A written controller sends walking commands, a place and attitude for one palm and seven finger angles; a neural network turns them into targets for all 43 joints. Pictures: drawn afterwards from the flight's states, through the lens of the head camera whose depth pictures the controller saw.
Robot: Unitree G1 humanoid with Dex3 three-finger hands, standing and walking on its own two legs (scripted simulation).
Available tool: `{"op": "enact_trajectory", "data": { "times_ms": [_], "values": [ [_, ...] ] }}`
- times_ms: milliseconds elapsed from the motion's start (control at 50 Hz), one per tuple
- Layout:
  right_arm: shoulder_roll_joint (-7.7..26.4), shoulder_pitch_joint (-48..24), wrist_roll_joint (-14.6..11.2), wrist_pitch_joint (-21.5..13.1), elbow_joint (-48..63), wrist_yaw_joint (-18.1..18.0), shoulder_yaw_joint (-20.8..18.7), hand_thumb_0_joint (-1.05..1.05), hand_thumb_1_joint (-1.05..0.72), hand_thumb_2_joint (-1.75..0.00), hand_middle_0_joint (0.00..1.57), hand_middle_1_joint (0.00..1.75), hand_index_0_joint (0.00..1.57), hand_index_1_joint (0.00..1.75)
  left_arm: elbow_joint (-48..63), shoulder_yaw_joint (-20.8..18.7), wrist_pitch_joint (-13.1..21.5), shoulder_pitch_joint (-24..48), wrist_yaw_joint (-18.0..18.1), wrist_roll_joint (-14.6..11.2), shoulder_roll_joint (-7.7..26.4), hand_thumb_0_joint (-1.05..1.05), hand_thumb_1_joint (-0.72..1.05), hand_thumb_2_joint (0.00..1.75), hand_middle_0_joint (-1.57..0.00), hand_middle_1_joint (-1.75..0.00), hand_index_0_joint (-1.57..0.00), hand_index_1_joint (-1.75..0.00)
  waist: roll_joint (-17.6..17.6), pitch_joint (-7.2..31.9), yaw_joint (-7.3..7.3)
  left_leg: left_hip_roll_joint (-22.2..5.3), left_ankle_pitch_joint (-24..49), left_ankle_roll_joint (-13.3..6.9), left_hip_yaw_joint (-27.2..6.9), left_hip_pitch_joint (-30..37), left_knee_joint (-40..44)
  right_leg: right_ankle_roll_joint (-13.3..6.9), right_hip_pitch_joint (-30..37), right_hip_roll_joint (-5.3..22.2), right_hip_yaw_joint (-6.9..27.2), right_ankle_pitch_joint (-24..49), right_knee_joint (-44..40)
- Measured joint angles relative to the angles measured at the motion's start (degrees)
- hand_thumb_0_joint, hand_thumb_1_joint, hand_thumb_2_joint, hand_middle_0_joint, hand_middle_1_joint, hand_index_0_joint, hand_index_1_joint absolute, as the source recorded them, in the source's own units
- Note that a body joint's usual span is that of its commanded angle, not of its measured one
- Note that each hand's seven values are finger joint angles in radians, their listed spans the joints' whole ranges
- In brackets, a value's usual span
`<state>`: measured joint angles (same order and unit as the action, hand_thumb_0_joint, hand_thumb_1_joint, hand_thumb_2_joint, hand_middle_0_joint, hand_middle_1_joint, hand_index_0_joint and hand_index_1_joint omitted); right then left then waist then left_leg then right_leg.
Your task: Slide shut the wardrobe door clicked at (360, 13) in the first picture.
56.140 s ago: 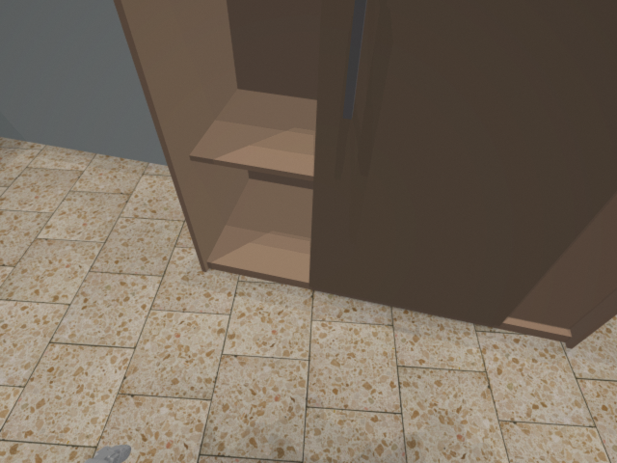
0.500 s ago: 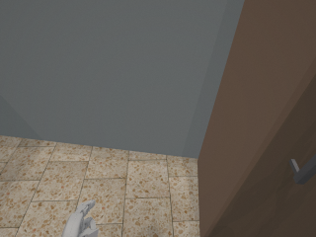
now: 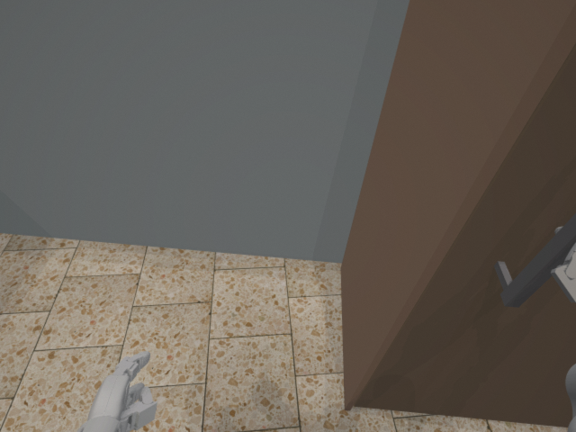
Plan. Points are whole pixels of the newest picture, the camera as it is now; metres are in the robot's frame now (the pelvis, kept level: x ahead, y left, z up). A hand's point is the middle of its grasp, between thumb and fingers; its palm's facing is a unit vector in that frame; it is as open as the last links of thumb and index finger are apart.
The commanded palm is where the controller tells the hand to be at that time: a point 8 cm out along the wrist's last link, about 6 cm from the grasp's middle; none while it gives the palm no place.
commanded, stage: stop walking and hold the door there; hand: right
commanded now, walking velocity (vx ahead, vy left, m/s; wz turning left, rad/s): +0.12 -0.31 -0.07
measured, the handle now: out of the picture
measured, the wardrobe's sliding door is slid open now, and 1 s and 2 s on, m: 0.00 0.00 0.00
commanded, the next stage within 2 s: none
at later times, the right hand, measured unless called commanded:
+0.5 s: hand (566, 271) +0.26 -0.27 +0.19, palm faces +0.40 +0.91 -0.13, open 6.6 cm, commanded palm +0.22 -0.29 +0.17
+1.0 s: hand (572, 275) +0.25 -0.28 +0.18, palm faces +0.14 +0.99 +0.01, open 6.7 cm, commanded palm +0.23 -0.30 +0.17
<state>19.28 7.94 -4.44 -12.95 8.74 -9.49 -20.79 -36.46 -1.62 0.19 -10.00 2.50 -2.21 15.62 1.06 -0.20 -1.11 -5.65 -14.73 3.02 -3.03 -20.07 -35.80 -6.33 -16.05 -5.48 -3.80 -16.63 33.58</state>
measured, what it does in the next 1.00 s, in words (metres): steps to the right: left foot, then right foot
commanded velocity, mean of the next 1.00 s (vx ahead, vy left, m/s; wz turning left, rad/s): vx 0.00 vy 0.06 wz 0.00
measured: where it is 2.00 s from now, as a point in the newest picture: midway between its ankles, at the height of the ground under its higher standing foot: outside the picture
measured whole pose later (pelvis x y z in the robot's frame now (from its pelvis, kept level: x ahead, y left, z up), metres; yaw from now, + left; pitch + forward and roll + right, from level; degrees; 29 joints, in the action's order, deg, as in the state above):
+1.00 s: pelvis -0.04 -0.13 +0.00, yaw +3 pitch -3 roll +2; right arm 8.9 1.4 -3.6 -8.1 16.3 -7.9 -2.7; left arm -36.3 1.8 -3.3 -7.6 2.2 -0.5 10.5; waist -0.3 -2.9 -1.6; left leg 0.3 -25.7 0.4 -4.5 -20.7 -50.3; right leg -6.1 -18.3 -5.9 1.6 -15.8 37.7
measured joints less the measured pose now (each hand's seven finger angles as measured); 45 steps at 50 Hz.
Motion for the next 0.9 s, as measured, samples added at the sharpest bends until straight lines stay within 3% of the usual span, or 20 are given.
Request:
{"op": "enact_trajectory", "data": {
  "times_ms": [80,120,180,220,300,340,400,440,540,580,620,700,740,780,800,820,860,900],
  "values": [
    [-2.8,1.5,0.2,1.6,2.2,-1.0,1.4,-0.28,-0.81,-0.94,0.35,1.32,0.02,1.1,1.3,0.4,1.0,-0.4,-0.7,0.1,-1.5,0.01,0.9,0.9,-0.2,-0.3,-0.2,-0.29,2.2,0.0,-0.47,1.1,-8.9,-1.3,3.3,-1.5,-11.5,-1.4,0.7,0.0,-1.1,0.1,-0.8],
    [-3.6,2.2,0.3,2.4,3.2,-1.3,2.3,-0.28,-0.81,-0.93,0.34,1.32,0.02,1.1,1.0,1.1,1.6,-0.9,-1.0,0.4,-2.7,0.01,0.9,0.9,-0.2,-0.3,-0.2,-0.29,2.5,0.4,-0.69,1.8,-8.8,-1.6,4.9,0.5,-9.6,-1.6,1.1,-0.3,-1.5,0.6,-1.9],
    [-3.9,2.3,0.6,3.5,4.7,-1.8,3.3,-0.28,-0.83,-0.92,0.32,1.32,0.02,1.1,0.3,2.7,1.9,-1.3,-1.2,0.9,-4.5,0.01,0.9,0.9,-0.2,-0.3,-0.2,-0.3,1.1,0.7,-1.05,2.8,-5.0,-2.4,5.8,5.4,0.0,-1.4,1.7,-1.7,-2.1,1.5,-3.5],
    [-5.1,2.0,0.9,3.9,4.9,-2.0,4.1,-0.27,-0.83,-0.91,0.31,1.32,0.02,1.1,-0.3,3.5,1.6,-1.0,-1.1,1.3,-4.5,0.01,0.9,0.9,-0.2,-0.3,-0.2,-0.3,2.2,0.3,-1.25,3.5,-3.4,-2.6,6.0,7.2,3.8,-0.5,1.9,-1.2,-1.8,1.7,-3.8],
    [-5.8,1.7,0.7,5.2,5.6,-1.8,6.0,-0.27,-0.83,-0.9,0.29,1.32,0.03,1.11,-0.5,4.2,1.0,-0.7,-0.8,1.2,-4.5,0.01,0.9,0.9,-0.2,-0.3,-0.21,-0.3,3.1,0.0,-1.78,4.1,-0.6,-2.7,5.9,8.3,7.2,3.9,2.4,-0.6,-1.8,2.8,-5.4],
    [-5.9,1.1,0.9,5.6,6.1,-1.8,6.6,-0.26,-0.83,-0.9,0.29,1.32,0.03,1.11,-0.2,4.3,0.7,-0.4,-0.5,1.1,-4.3,0.01,0.9,0.9,-0.2,-0.3,-0.21,-0.3,2.7,0.0,-2.11,4.2,-0.1,-2.6,5.5,8.2,7.6,4.0,2.3,-0.5,-2.1,2.9,-5.6],
    [-6.4,0.8,1.1,5.9,6.3,-2.0,7.4,-0.26,-0.83,-0.9,0.28,1.33,0.04,1.11,0.2,4.2,0.2,0.0,0.2,1.3,-4.0,0.01,0.9,0.9,-0.2,-0.3,-0.21,-0.3,1.8,0.4,-2.18,4.4,-0.1,-2.9,4.1,7.9,7.6,1.9,3.2,-0.9,-2.9,3.7,-7.6],
    [-6.6,0.6,1.2,5.8,5.9,-2.0,8.0,-0.25,-0.83,-0.9,0.28,1.34,0.05,1.11,0.3,3.8,0.0,0.0,0.8,1.6,-3.8,0.01,0.9,0.9,-0.2,-0.3,-0.21,-0.3,1.1,0.9,-1.72,4.7,-1.3,-3.3,2.6,7.9,7.0,1.5,4.3,-1.6,-2.9,5.1,-10.2],
    [-6.0,-0.3,1.2,5.9,4.6,-1.4,9.9,-0.25,-0.82,-0.9,0.29,1.33,0.05,1.12,1.0,2.9,-0.3,-0.1,1.0,1.9,-2.7,0.01,0.9,0.9,-0.2,-0.3,-0.21,-0.3,0.7,1.7,-0.66,5.6,0.2,-4.6,2.2,10.3,11.4,5.5,4.9,-2.7,-1.6,7.7,-13.5],
    [-5.6,-1.4,1.2,5.7,4.5,-0.8,10.1,-0.25,-0.81,-0.89,0.3,1.32,0.05,1.12,1.0,2.7,-0.4,0.8,0.7,1.5,-2.0,0.01,0.9,0.9,-0.2,-0.3,-0.21,-0.3,1.0,1.1,-0.51,5.9,2.4,-3.5,2.0,10.1,11.8,5.8,3.4,-2.4,-1.6,6.8,-10.7],
    [-5.6,-2.2,1.2,5.7,4.4,-0.4,10.5,-0.25,-0.81,-0.89,0.3,1.32,0.05,1.11,1.0,2.6,-0.7,1.3,0.5,1.2,-1.7,0.01,0.9,0.9,-0.2,-0.3,-0.21,-0.3,1.2,1.0,-0.59,6.3,1.8,-2.7,1.9,9.5,10.9,5.6,2.3,-2.0,-1.8,5.6,-8.6],
    [-7.0,-3.1,1.6,5.2,3.9,-0.3,11.7,-0.25,-0.81,-0.89,0.31,1.34,0.06,1.11,1.3,2.5,-1.4,1.1,1.0,0.9,-1.9,0.01,0.9,0.9,-0.2,-0.3,-0.21,-0.3,0.8,1.6,-1.09,6.1,-1.1,-3.3,0.6,7.6,7.2,1.6,2.9,-2.6,-2.9,5.9,-10.3],
    [-7.8,-3.0,1.7,5.1,3.5,-0.4,12.5,-0.25,-0.81,-0.89,0.31,1.34,0.06,1.12,1.4,2.3,-1.4,0.6,1.1,1.3,-2.2,0.01,0.9,0.9,-0.2,-0.3,-0.2,-0.3,1.0,1.8,-1.03,5.9,-3.2,-3.7,0.6,7.4,5.8,2.3,4.2,-3.1,-2.9,7.5,-13.1],
    [-8.4,-3.4,1.4,5.5,3.2,-0.2,13.8,-0.25,-0.8,-0.89,0.31,1.34,0.06,1.12,1.7,1.9,-1.2,0.0,0.9,1.7,-2.2,0.01,0.9,0.9,-0.2,-0.3,-0.2,-0.3,1.9,1.5,-0.71,5.7,-4.5,-4.5,2.0,8.8,8.0,6.8,4.6,-3.5,-2.2,8.6,-14.4],
    [-8.2,-4.2,1.3,5.9,3.3,0.0,14.5,-0.24,-0.8,-0.89,0.31,1.33,0.06,1.13,2.1,1.7,-1.0,-0.2,0.5,1.6,-2.2,0.01,0.9,0.9,-0.2,-0.3,-0.2,-0.3,2.0,1.1,-0.4,5.4,-3.3,-5.9,2.6,9.8,10.6,10.2,2.9,-3.8,-1.8,8.5,-11.8],
    [-7.9,-5.5,1.4,6.3,3.8,0.2,15.1,-0.24,-0.8,-0.89,0.31,1.32,0.06,1.12,2.3,1.8,-0.8,0.1,0.0,1.2,-2.1,0.01,0.9,0.9,-0.2,-0.3,-0.2,-0.3,1.6,0.4,-0.71,5.0,1.8,-6.6,2.6,9.3,11.3,12.1,-0.6,-4.4,-0.3,7.5,-4.9],
    [-8.3,-7.5,1.6,6.3,4.9,1.0,15.6,-0.22,-0.82,-0.89,0.32,1.32,0.05,1.1,1.9,2.4,-1.4,1.6,-0.9,0.8,-1.8,0.01,0.9,0.9,-0.2,-0.3,-0.2,-0.3,1.8,-1.5,-1.88,5.6,2.6,-3.7,1.7,7.4,7.3,10.2,-5.9,-3.1,4.7,-1.4,10.5],
    [-9.2,-8.3,1.5,6.1,6.3,1.6,16.4,-0.22,-0.83,-0.89,0.33,1.33,0.04,1.09,1.5,2.7,-2.6,2.1,-1.2,0.9,-2.7,0.01,0.9,0.9,-0.2,-0.3,-0.21,-0.3,0.7,-1.4,-1.71,5.8,-0.6,-0.7,1.2,5.4,3.4,8.2,-6.1,0.2,9.1,-6.2,11.2]
  ]
}}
